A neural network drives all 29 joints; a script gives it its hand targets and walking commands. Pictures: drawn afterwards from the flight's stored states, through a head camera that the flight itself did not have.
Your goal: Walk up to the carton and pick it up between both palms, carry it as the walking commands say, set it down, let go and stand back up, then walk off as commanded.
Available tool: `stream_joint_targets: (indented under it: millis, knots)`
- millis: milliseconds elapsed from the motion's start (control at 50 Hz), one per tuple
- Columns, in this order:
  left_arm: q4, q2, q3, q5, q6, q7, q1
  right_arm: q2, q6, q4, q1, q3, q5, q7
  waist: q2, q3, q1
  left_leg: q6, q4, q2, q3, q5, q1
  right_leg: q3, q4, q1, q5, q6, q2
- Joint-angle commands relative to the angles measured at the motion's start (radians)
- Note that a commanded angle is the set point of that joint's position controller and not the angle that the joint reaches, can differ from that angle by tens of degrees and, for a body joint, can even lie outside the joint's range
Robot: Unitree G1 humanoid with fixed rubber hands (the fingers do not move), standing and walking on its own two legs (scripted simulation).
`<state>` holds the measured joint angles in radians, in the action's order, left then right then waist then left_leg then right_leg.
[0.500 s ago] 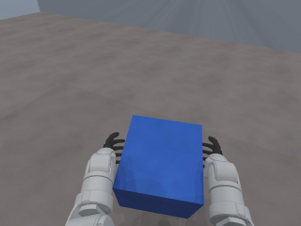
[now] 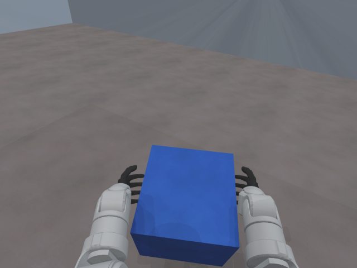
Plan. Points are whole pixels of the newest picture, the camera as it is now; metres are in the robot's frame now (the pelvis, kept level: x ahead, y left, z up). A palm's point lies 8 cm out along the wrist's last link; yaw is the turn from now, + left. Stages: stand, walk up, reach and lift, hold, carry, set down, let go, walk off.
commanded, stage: reach and lift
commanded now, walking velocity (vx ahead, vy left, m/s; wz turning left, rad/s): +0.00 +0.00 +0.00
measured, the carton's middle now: (186, 204) +0.32 +0.01 -0.02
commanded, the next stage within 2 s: hold in 0.64 s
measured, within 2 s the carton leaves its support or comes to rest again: neither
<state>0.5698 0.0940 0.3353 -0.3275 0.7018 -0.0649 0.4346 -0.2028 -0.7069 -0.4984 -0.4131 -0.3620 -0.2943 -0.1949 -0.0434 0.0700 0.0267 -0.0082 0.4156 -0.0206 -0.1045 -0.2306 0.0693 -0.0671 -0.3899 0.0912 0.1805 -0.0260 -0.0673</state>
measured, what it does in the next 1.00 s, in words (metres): stands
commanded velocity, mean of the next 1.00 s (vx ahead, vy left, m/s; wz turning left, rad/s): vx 0.00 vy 0.00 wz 0.00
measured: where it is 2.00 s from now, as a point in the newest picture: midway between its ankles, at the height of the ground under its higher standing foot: outside the picture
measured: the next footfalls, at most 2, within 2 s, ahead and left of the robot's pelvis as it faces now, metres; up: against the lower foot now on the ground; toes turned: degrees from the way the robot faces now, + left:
left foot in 1.76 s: +0.24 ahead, +0.12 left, +0.00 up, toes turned +6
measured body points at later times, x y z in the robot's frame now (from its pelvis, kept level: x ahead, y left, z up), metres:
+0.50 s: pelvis +0.00 +0.02 +0.00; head -0.06 +0.03 +0.45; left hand +0.31 +0.17 +0.03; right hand +0.31 -0.14 +0.05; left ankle +0.01 +0.13 -0.74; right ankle +0.03 -0.10 -0.74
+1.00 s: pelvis +0.00 +0.01 +0.00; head -0.08 +0.01 +0.44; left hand +0.29 +0.16 +0.03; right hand +0.30 -0.15 +0.05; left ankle +0.01 +0.13 -0.74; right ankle +0.03 -0.10 -0.74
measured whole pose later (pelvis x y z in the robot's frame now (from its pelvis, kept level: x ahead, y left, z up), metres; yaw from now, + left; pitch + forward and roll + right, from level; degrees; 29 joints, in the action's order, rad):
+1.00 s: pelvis +0.00 +0.01 +0.00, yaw +0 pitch -8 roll +0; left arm 0.39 0.16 0.29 -0.31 0.75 -0.02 0.31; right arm -0.17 -0.73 -0.39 -0.34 -0.29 -0.29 -0.14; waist -0.02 0.04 0.01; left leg 0.00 0.40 -0.04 -0.10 -0.22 0.04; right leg -0.07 -0.39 0.07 0.18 -0.02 -0.05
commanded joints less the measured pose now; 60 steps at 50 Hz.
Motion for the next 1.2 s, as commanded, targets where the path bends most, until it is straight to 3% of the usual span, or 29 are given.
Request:
stream_joint_targets:
  millis: [0, 60, 100, 160, 280, 340, 440, 520, 580, 780, 860, 1060, 1100, 1120, 1160, 1180]
  knots:
    - [-0.173, 1.026, -0.521, 0.324, -0.043, -0.268, 0.633, -0.996, 0.012, -0.010, -0.540, 0.499, 0.278, 0.460, 0.111, 0.279, -0.019, -0.004, -0.065, -0.061, 0.041, 0.202, 0.000, -0.017, 0.060, -0.127, -0.213, 0.039, 0.010]
    - [-0.207, 1.054, -0.566, 0.336, -0.035, -0.261, 0.637, -0.975, 0.018, -0.001, -0.509, 0.487, 0.263, 0.466, 0.133, 0.291, -0.050, -0.014, -0.063, -0.056, 0.033, 0.211, -0.017, -0.011, 0.056, -0.128, -0.203, 0.028, 0.004]
    - [-0.223, 1.063, -0.581, 0.346, -0.033, -0.258, 0.634, -0.961, 0.019, 0.009, -0.497, 0.487, 0.257, 0.470, 0.115, 0.293, -0.062, -0.017, -0.067, -0.052, 0.028, 0.218, -0.025, -0.003, 0.056, -0.134, -0.203, 0.027, -0.001]
    - [-0.201, 1.060, -0.558, 0.340, -0.035, -0.251, 0.612, -0.951, 0.022, 0.028, -0.522, 0.504, 0.259, 0.484, 0.072, 0.285, -0.051, -0.012, -0.077, -0.043, 0.020, 0.196, -0.014, 0.005, 0.053, -0.134, -0.177, 0.026, -0.008]
    - [-0.100, 1.028, -0.467, 0.298, -0.031, -0.240, 0.534, -0.939, 0.019, 0.051, -0.578, 0.547, 0.269, 0.496, -0.020, 0.227, 0.012, 0.008, -0.098, -0.039, 0.023, 0.156, 0.002, -0.002, 0.061, -0.126, -0.132, 0.040, -0.006]
    - [-0.113, 1.032, -0.480, 0.289, -0.030, -0.234, 0.525, -0.936, 0.018, 0.047, -0.551, 0.551, 0.272, 0.499, 0.000, 0.225, 0.013, 0.007, -0.099, -0.040, 0.018, 0.177, -0.005, -0.004, 0.056, -0.125, -0.150, 0.036, -0.008]
    - [-0.196, 1.076, -0.568, 0.315, -0.023, -0.221, 0.546, -0.918, 0.020, 0.049, -0.497, 0.542, 0.274, 0.508, 0.081, 0.240, -0.031, -0.013, -0.091, -0.036, 0.004, 0.230, -0.047, 0.005, 0.044, -0.097, -0.170, 0.019, -0.016]
    - [-0.242, 1.093, -0.611, 0.330, -0.020, -0.209, 0.555, -0.918, 0.021, 0.051, -0.472, 0.543, 0.279, 0.514, 0.130, 0.250, -0.046, -0.026, -0.085, -0.031, -0.005, 0.272, -0.057, 0.009, 0.041, -0.086, -0.177, 0.013, -0.018]
    - [-0.250, 1.090, -0.617, 0.331, -0.015, -0.205, 0.541, -0.920, 0.018, 0.058, -0.460, 0.548, 0.281, 0.515, 0.124, 0.236, -0.048, -0.025, -0.086, -0.031, -0.005, 0.268, -0.056, 0.012, 0.045, -0.087, -0.173, 0.013, -0.017]
    - [-0.232, 1.053, -0.576, 0.322, -0.018, -0.222, 0.478, -0.956, 0.000, 0.124, -0.462, 0.615, 0.290, 0.502, 0.002, 0.227, -0.016, 0.010, -0.087, -0.042, 0.005, 0.197, -0.024, 0.004, 0.050, -0.117, -0.170, 0.031, -0.010]
    - [-0.239, 1.028, -0.571, 0.317, -0.020, -0.229, 0.492, -0.972, -0.007, 0.103, -0.452, 0.610, 0.283, 0.500, -0.003, 0.193, -0.010, 0.020, -0.090, -0.043, 0.010, 0.129, -0.007, -0.002, 0.059, -0.095, -0.106, 0.034, -0.002]
    - [-0.271, 1.035, -0.608, 0.331, -0.034, -0.255, 0.610, -1.009, 0.005, 0.026, -0.458, 0.547, 0.271, 0.498, 0.078, 0.198, -0.028, 0.016, -0.075, -0.053, 0.029, 0.041, 0.030, -0.015, 0.065, -0.088, -0.026, 0.029, 0.014]
    - [-0.247, 1.034, -0.592, 0.329, -0.038, -0.259, 0.614, -1.007, 0.011, 0.025, -0.485, 0.549, 0.277, 0.499, 0.064, 0.208, -0.027, 0.018, -0.071, -0.052, 0.027, 0.041, 0.036, -0.014, 0.064, -0.090, -0.025, 0.031, 0.014]
    - [-0.308, 1.047, -0.672, 0.369, -0.025, -0.242, 0.595, -0.952, 0.003, 0.118, -0.450, 0.583, 0.269, 0.498, 0.042, 0.264, -0.037, 0.015, 0.039, 0.097, 0.017, -0.111, 0.068, -0.075, 0.013, 0.087, 0.086, 0.004, 0.204]
    - [-0.336, 1.062, -0.693, 0.379, -0.003, -0.231, 0.652, -0.983, -0.014, 0.141, -0.519, 0.624, 0.307, 0.492, 0.024, 0.159, -0.027, 0.047, 0.056, 0.050, -0.002, -0.466, 0.188, -0.140, 0.095, 0.223, 0.603, -0.025, 0.192]
    - [-0.350, 1.070, -0.699, 0.388, 0.009, -0.225, 0.668, -1.001, -0.024, 0.170, -0.545, 0.654, 0.324, 0.485, -0.031, 0.158, -0.027, 0.041, 0.107, 0.031, 0.035, -0.450, 0.199, -0.163, 0.137, 0.238, 0.642, -0.028, 0.208]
